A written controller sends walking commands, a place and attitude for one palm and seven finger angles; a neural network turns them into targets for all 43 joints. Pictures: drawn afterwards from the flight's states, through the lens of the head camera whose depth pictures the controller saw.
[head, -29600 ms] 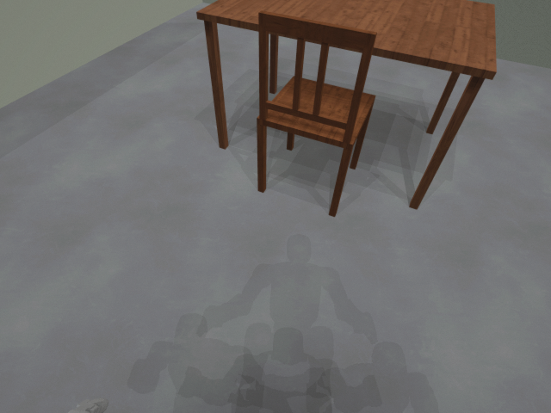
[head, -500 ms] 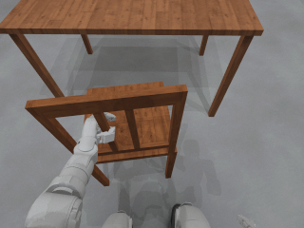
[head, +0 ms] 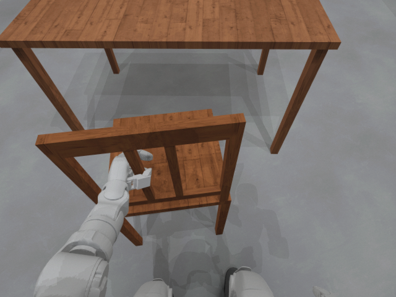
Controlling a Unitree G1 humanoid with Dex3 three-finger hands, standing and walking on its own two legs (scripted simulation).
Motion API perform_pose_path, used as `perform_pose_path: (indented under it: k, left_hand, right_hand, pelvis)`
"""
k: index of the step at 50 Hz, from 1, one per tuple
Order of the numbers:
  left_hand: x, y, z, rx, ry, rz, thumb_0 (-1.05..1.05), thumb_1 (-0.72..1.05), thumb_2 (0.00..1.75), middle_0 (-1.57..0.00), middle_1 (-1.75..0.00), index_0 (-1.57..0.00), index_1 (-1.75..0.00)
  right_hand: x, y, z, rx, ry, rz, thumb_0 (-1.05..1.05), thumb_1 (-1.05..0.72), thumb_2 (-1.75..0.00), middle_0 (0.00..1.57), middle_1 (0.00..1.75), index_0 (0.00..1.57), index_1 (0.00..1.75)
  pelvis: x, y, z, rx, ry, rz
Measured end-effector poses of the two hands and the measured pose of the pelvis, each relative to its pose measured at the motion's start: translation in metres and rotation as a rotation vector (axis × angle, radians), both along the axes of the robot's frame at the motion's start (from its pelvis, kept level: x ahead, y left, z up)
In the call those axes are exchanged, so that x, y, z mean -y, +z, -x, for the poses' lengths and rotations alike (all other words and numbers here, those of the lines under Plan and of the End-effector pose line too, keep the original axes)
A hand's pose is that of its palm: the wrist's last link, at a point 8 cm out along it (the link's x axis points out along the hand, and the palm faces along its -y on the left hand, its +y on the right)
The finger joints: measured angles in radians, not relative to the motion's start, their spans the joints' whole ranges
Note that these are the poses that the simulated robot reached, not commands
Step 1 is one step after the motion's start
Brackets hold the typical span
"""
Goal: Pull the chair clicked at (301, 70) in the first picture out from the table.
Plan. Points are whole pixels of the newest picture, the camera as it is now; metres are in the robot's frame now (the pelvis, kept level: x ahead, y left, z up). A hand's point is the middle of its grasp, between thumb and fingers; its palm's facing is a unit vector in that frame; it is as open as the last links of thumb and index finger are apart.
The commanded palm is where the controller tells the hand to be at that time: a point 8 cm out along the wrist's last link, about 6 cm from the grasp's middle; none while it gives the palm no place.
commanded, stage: step backward, pulling the chair out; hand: left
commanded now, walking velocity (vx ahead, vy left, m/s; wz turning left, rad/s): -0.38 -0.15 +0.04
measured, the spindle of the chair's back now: (141, 176) +0.39 +0.16 -0.08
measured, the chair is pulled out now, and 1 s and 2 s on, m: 0.28 0.30 0.30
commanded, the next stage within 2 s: stop walking, hand still on the chair in 0.12 s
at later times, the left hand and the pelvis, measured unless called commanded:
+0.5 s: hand (146, 183) +0.35 +0.13 -0.04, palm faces +0.07 -0.97 -0.21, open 5.8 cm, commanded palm +0.33 +0.19 -0.02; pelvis +0.03 -0.01 +0.01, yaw -1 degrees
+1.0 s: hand (145, 183) +0.35 +0.14 -0.04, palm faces +0.02 -0.98 -0.20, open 5.8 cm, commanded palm +0.33 +0.19 -0.02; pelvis +0.08 +0.00 +0.02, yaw -2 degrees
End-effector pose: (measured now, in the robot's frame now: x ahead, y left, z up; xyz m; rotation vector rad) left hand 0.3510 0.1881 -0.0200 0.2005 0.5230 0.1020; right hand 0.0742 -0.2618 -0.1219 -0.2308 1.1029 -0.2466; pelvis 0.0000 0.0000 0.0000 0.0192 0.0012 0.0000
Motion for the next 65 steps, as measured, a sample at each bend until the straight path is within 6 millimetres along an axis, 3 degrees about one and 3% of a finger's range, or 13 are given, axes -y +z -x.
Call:
perform_pose_path:
  k: [8, 14, 20, 24, 36, 46, 52, 65]
  left_hand:
    - [0.001, 0.000, 0.000, 0.012, 0.020, -0.016, 0.10, 0.61, 0.79, -0.30, -1.25, -0.50, -1.44]
    - [0.001, 0.001, 0.002, 0.002, 0.022, -0.004, 0.11, 0.63, 0.77, -0.28, -1.25, -0.50, -1.44]
    - [0.003, 0.001, 0.014, 0.003, 0.008, -0.004, 0.10, 0.64, 0.74, -0.27, -1.25, -0.50, -1.44]
    - [0.004, 0.001, 0.020, -0.004, 0.020, 0.002, 0.10, 0.64, 0.75, -0.27, -1.25, -0.50, -1.44]
    - [0.003, 0.004, 0.019, -0.051, 0.009, 0.009, 0.12, 0.63, 0.74, -0.26, -1.24, -0.50, -1.44]
    - [0.003, 0.004, 0.017, -0.062, -0.005, 0.016, 0.13, 0.63, 0.75, -0.25, -1.25, -0.50, -1.44]
    - [0.002, 0.004, 0.017, -0.063, -0.011, 0.020, 0.13, 0.64, 0.74, -0.24, -1.26, -0.50, -1.44]
    - [0.001, 0.003, 0.016, -0.055, -0.021, 0.025, 0.12, 0.62, 0.74, -0.25, -1.28, -0.50, -1.44]
  right_hand:
    - [0.004, -0.010, -0.007, 0.005, 0.001, -0.035, 0.01, -0.90, -0.90, 0.20, 0.30, 0.21, 0.30]
    - [0.007, -0.001, -0.006, 0.012, 0.004, -0.008, 0.01, -0.90, -0.90, 0.20, 0.30, 0.21, 0.30]
    - [0.000, 0.002, -0.014, 0.007, 0.002, -0.035, 0.01, -0.90, -0.90, 0.20, 0.30, 0.20, 0.30]
    - [-0.004, 0.001, -0.029, 0.015, 0.001, -0.064, 0.01, -0.90, -0.90, 0.20, 0.30, 0.21, 0.30]
    - [-0.015, 0.024, -0.097, 0.135, -0.003, -0.060, 0.01, -0.90, -0.90, 0.20, 0.30, 0.21, 0.30]
    - [-0.021, 0.037, -0.142, 0.212, 0.010, -0.063, 0.01, -0.90, -0.90, 0.20, 0.30, 0.21, 0.30]
    - [-0.026, 0.040, -0.144, 0.208, 0.010, -0.066, 0.01, -0.90, -0.90, 0.20, 0.30, 0.21, 0.30]
    - [-0.026, 0.032, -0.120, 0.155, -0.021, -0.098, 0.01, -0.90, -0.90, 0.20, 0.30, 0.21, 0.30]
  pelvis:
    - [0.012, -0.005, -0.001, 0.005, 0.011, -0.006]
    - [0.006, 0.000, 0.001, 0.007, 0.012, -0.005]
    - [0.008, 0.003, -0.010, 0.019, -0.004, 0.013]
    - [0.012, 0.005, -0.023, 0.025, -0.010, 0.005]
    - [0.002, 0.019, -0.067, 0.021, -0.039, 0.012]
    - [-0.004, 0.021, -0.082, 0.028, -0.041, 0.015]
    - [-0.005, 0.022, -0.085, 0.026, -0.042, 0.018]
    - [-0.006, 0.019, -0.088, -0.010, -0.030, 0.015]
